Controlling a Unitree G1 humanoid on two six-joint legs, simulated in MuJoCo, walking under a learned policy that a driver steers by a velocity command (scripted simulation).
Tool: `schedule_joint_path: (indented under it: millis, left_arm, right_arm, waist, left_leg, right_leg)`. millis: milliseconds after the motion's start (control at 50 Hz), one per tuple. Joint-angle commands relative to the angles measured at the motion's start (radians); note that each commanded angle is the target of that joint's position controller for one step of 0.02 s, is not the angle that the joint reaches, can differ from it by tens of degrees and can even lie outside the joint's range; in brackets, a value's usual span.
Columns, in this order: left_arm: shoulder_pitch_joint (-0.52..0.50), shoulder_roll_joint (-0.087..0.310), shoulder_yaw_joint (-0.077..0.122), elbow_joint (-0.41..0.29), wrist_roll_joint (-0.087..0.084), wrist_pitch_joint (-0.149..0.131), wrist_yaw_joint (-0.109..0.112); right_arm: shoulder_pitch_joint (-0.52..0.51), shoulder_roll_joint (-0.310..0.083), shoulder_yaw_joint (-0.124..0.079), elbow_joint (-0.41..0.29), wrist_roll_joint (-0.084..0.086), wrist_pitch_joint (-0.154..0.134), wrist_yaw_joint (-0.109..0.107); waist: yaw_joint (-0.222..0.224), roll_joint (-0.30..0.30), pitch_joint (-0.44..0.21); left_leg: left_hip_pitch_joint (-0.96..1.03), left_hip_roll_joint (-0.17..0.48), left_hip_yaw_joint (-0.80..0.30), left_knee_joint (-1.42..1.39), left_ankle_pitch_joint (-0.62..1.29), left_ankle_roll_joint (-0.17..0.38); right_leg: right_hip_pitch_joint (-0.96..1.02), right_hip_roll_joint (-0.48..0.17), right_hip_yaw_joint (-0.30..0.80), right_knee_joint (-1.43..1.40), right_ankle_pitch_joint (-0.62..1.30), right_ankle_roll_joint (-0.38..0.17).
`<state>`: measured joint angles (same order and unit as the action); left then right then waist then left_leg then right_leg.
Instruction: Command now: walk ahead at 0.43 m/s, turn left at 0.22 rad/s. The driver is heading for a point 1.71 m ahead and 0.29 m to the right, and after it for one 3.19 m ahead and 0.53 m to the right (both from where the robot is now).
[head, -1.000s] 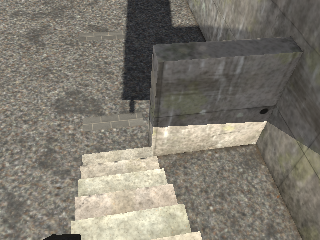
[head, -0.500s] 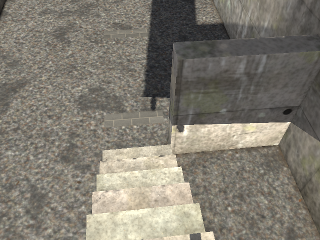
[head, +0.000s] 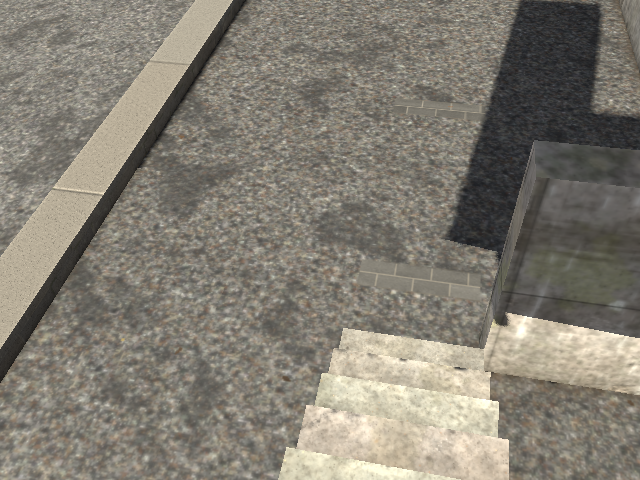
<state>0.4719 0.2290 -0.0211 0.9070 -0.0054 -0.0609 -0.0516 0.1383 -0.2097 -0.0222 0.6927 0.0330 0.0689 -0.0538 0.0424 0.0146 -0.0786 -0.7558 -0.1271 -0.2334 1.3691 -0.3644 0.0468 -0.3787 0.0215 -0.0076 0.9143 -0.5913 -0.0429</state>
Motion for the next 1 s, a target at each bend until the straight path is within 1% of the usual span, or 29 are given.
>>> schedule_joint_path:
  millis: [20, 60, 120, 160, 180, 200, 240, 260, 280, 300, 320, 340, 360, 380, 400, 420, 460, 520, 580, 680, 720, 780, 880, 900, 920, 940, 960, 980, 1000]
  left_arm:
    - [0.005, 0.124, 0.015, -0.027, -0.013, -0.024, 0.006]
    - [0.142, 0.088, 0.009, 0.019, -0.007, -0.036, 0.019]
    - [0.193, 0.073, 0.005, 0.037, 0.011, -0.042, 0.051]
    - [0.009, 0.116, 0.014, -0.026, -0.022, -0.029, 0.102]
    - [0.019, 0.143, 0.026, -0.017, -0.035, -0.010, 0.119]
    - [0.033, 0.165, 0.042, -0.003, -0.037, 0.000, 0.127]
    - [-0.061, 0.162, 0.053, 0.006, -0.038, 0.017, 0.118]
    - [-0.104, 0.163, 0.062, 0.002, -0.070, 0.031, 0.129]
    - [-0.059, 0.140, 0.065, 0.031, -0.064, 0.048, 0.139]
    - [0.036, 0.088, 0.062, 0.055, -0.014, 0.048, 0.139]
    - [0.133, -0.046, 0.044, 0.029, 0.012, 0.038, 0.120]
    - [0.186, -0.030, 0.038, -0.010, -0.026, 0.011, 0.102]
    - [0.165, 0.013, 0.047, -0.019, -0.062, -0.001, 0.098]
    - [0.121, 0.008, 0.038, -0.071, -0.088, 0.013, 0.108]
    - [0.022, 0.043, 0.049, -0.069, -0.112, 0.052, 0.118]
    - [-0.095, 0.053, 0.050, -0.104, -0.097, 0.087, 0.120]
    - [-0.056, 0.071, 0.061, -0.110, -0.022, 0.138, 0.106]
    - [-0.011, 0.015, 0.061, -0.073, 0.000, 0.145, 0.098]
    - [-0.139, 0.086, 0.087, -0.125, -0.007, 0.130, 0.091]
    - [-0.386, 0.032, 0.087, -0.194, -0.054, 0.090, 0.046]
    - [-0.419, 0.001, 0.078, -0.212, -0.020, 0.104, 0.014]
    - [-0.403, -0.001, 0.081, -0.227, -0.026, 0.128, 0.004]
    - [-0.232, 0.094, 0.120, -0.115, -0.024, 0.187, 0.018]
    - [-0.120, 0.158, 0.150, -0.063, -0.039, 0.171, 0.019]
    - [-0.046, 0.146, 0.157, -0.043, -0.037, 0.135, 0.020]
    - [0.080, 0.171, 0.172, 0.030, -0.011, 0.096, 0.031]
    - [0.128, 0.249, 0.152, 0.080, 0.005, 0.060, 0.021]
    - [0.185, 0.291, 0.128, 0.064, 0.007, 0.049, 0.014]
    - [0.162, 0.230, 0.107, 0.045, -0.004, 0.066, 0.013]
  right_arm:
    - [0.027, -0.035, -0.013, -0.027, -0.004, -0.009, 0.009]
    - [-0.028, -0.067, -0.032, -0.036, 0.007, -0.017, 0.035]
    - [-0.087, -0.030, -0.026, -0.054, -0.007, -0.040, 0.066]
    - [-0.122, -0.060, -0.012, -0.106, -0.040, -0.066, 0.098]
    - [-0.110, -0.013, 0.001, -0.105, -0.047, -0.079, 0.113]
    - [-0.079, -0.007, -0.002, -0.089, -0.028, -0.082, 0.110]
    - [0.249, -0.054, -0.035, 0.077, -0.025, -0.060, 0.091]
    - [0.412, -0.085, -0.048, 0.130, -0.028, -0.054, 0.075]
    - [0.459, -0.078, -0.056, 0.141, -0.017, -0.063, 0.068]
    - [0.555, -0.093, -0.057, 0.197, -0.031, -0.088, 0.069]
    - [0.568, -0.118, -0.023, 0.215, -0.077, -0.126, 0.094]
    - [0.577, -0.141, -0.030, 0.202, -0.070, -0.127, 0.110]
    - [0.576, -0.134, -0.029, 0.214, -0.075, -0.124, 0.124]
    - [0.562, -0.217, -0.051, 0.255, -0.071, -0.131, 0.134]
    - [0.445, -0.099, -0.016, 0.236, -0.096, -0.135, 0.141]
    - [0.330, -0.006, 0.024, 0.206, -0.103, -0.140, 0.136]
    - [0.221, 0.056, 0.075, 0.187, -0.111, -0.157, 0.107]
    - [0.298, -0.023, 0.077, 0.244, -0.118, -0.159, 0.077]
    - [0.338, -0.055, 0.074, 0.254, -0.082, -0.166, 0.072]
    - [0.559, -0.065, 0.054, 0.331, -0.079, -0.175, 0.029]
    - [0.479, -0.080, 0.046, 0.322, -0.063, -0.165, -0.002]
    - [0.335, -0.090, 0.030, 0.300, -0.051, -0.148, 0.008]
    - [0.235, -0.150, -0.017, 0.259, -0.018, -0.125, 0.059]
    - [0.209, -0.193, -0.033, 0.256, -0.025, -0.118, 0.048]
    - [0.207, -0.203, -0.040, 0.279, -0.006, -0.099, 0.027]
    - [0.201, -0.190, -0.050, 0.287, -0.008, -0.108, -0.001]
    - [0.299, -0.104, -0.033, 0.263, -0.065, -0.116, -0.005]
    - [0.395, -0.040, -0.012, 0.216, -0.070, -0.147, 0.013]
    - [0.312, -0.098, -0.028, 0.139, -0.049, -0.151, 0.024]
  waist:
    - [-0.030, -0.040, 0.126]
    - [0.037, -0.093, 0.150]
    - [0.074, -0.164, 0.155]
    - [0.022, -0.115, 0.187]
    - [0.038, -0.150, 0.115]
    - [0.041, -0.187, 0.106]
    - [-0.127, -0.236, 0.039]
    - [-0.201, -0.196, 0.031]
    - [-0.235, -0.104, 0.100]
    - [-0.232, 0.083, 0.089]
    - [-0.121, 0.272, 0.022]
    - [-0.100, 0.321, -0.082]
    - [-0.094, 0.216, -0.113]
    - [-0.052, 0.188, -0.146]
    - [-0.040, 0.088, -0.027]
    - [-0.031, 0.133, 0.102]
    - [0.034, 0.157, 0.180]
    - [0.038, 0.146, 0.120]
    - [-0.007, 0.128, 0.179]
    - [-0.168, 0.132, 0.239]
    - [-0.158, 0.104, 0.264]
    - [-0.131, 0.115, 0.273]
    - [-0.063, 0.074, 0.144]
    - [-0.019, 0.068, 0.070]
    - [0.046, 0.042, 0.071]
    - [0.111, -0.163, 0.121]
    - [0.023, -0.414, 0.135]
    - [-0.020, -0.521, -0.068]
    - [0.008, -0.350, -0.175]
  left_leg:
    - [-0.199, 0.047, 0.033, 0.074, 0.115, 0.008]
    - [-0.382, 0.058, -0.055, -0.047, 0.276, 0.014]
    - [-0.411, 0.074, -0.042, -0.163, 0.425, -0.002]
    - [0.036, 0.091, 0.146, -0.625, 0.772, -0.032]
    - [0.341, 0.055, 0.243, -0.732, 0.827, -0.054]
    - [0.512, 0.045, 0.254, -0.704, 0.832, -0.079]
    - [0.745, 0.030, 0.316, -0.595, 0.866, -0.087]
    - [0.729, 0.150, 0.214, -0.848, 0.904, -0.048]
    - [0.739, 0.169, 0.263, -1.173, 0.795, -0.041]
    - [0.925, 0.266, 0.165, -1.227, 0.835, 0.026]
    - [1.130, 0.377, 0.066, -0.729, 1.373, 0.052]
    - [1.172, 0.499, -0.034, -0.658, 1.502, 0.122]
    - [1.065, 0.544, -0.090, -0.753, 1.255, 0.182]
    - [0.947, 0.670, -0.288, -0.887, 0.640, 0.299]
    - [0.719, 0.639, -0.272, -0.961, 0.142, 0.264]
    - [0.520, 0.591, -0.246, -1.004, -0.006, 0.235]
    - [0.239, 0.495, -0.109, -1.029, -0.032, 0.194]
    - [0.214, 0.435, 0.004, -1.007, 0.078, 0.171]
    - [0.394, 0.419, 0.067, -0.997, 0.067, 0.128]
    - [0.780, 0.532, 0.041, -0.865, 0.089, 0.081]
    - [0.591, 0.494, 0.191, -0.870, 0.018, 0.043]
    - [0.377, 0.467, 0.320, -0.839, -0.073, 0.013]
    - [0.531, 0.464, 0.388, -0.439, 0.069, -0.085]
    - [0.549, 0.454, 0.385, -0.245, 0.237, -0.110]
    - [0.582, 0.401, 0.413, -0.027, 0.355, -0.138]
    - [0.401, 0.317, 0.432, 0.369, 0.081, -0.153]
    - [-0.053, 0.186, 0.359, 0.845, -0.584, -0.172]
    - [-0.231, 0.140, 0.182, 0.896, -0.598, -0.168]
    - [-0.263, 0.171, 0.151, 0.816, -0.510, -0.146]
  right_leg:
    - [0.024, -0.264, 0.436, -0.295, 0.336, -0.170]
    - [0.198, -0.195, 0.379, -0.175, 0.126, -0.126]
    - [0.197, -0.231, 0.422, -0.146, 0.084, -0.145]
    - [-0.158, -0.129, 0.227, -0.156, -0.023, -0.108]
    - [-0.285, -0.091, 0.149, -0.176, 0.005, -0.087]
    - [-0.381, -0.090, 0.133, -0.120, -0.012, -0.083]
    - [-0.395, -0.085, 0.069, 0.126, 0.045, -0.023]
    - [-0.251, -0.078, 0.064, 0.295, 0.153, 0.033]
    - [-0.148, -0.022, 0.036, 0.526, 0.223, 0.047]
    - [-0.305, 0.083, 0.087, 0.965, -0.104, 0.042]
    - [-0.631, 0.106, 0.237, 1.214, -0.278, 0.017]
    - [-0.742, 0.107, 0.299, 1.260, -0.183, 0.027]
    - [-0.729, 0.098, 0.297, 1.226, -0.071, 0.033]
    - [-0.757, 0.045, 0.232, 1.217, -0.001, 0.042]
    - [-0.791, -0.016, 0.290, 0.991, 0.205, 0.024]
    - [-0.784, -0.015, 0.281, 0.955, 0.290, 0.020]
    - [-0.613, 0.015, 0.266, 0.746, 0.497, 0.043]
    - [-0.452, 0.031, 0.192, 0.662, 0.675, 0.039]
    - [-0.553, 0.030, 0.217, 0.471, 0.780, 0.008]
    - [-0.808, -0.002, 0.304, 0.171, 0.827, -0.002]
    - [-0.546, -0.020, 0.202, -0.078, 1.048, 0.016]
    - [-0.220, -0.038, 0.110, -0.201, 1.041, 0.017]
    - [-0.022, -0.090, 0.058, -0.295, 0.882, -0.010]
    - [0.126, -0.067, -0.002, -0.328, 0.929, -0.009]
    - [0.206, -0.038, -0.070, -0.627, 0.976, -0.027]
    - [0.410, -0.019, -0.086, -0.764, 1.120, -0.054]
    - [0.669, -0.091, 0.045, -0.397, 1.602, -0.100]
    - [0.833, -0.179, 0.211, -0.171, 1.854, -0.231]
    - [0.813, -0.242, 0.281, -0.243, 1.658, -0.273]
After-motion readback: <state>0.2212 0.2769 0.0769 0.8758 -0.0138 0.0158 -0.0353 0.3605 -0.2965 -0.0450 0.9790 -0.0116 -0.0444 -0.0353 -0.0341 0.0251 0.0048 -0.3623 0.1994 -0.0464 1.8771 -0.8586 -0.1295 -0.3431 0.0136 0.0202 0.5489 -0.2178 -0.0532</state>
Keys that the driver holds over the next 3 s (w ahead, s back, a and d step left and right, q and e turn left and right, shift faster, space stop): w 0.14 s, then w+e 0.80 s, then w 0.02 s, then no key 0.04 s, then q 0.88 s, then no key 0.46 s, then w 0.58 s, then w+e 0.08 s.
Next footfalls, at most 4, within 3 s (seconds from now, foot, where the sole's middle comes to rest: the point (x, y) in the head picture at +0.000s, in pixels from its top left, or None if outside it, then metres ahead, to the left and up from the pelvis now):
0.30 left None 0.24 0.21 -0.92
0.94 right None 0.43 -0.18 -1.11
1.48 left None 0.71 -0.08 -1.30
2.06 right None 0.67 -0.31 -1.30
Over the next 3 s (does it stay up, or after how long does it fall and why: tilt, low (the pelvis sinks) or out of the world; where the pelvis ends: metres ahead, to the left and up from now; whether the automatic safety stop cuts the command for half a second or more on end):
stays up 0.82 -0.16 -0.58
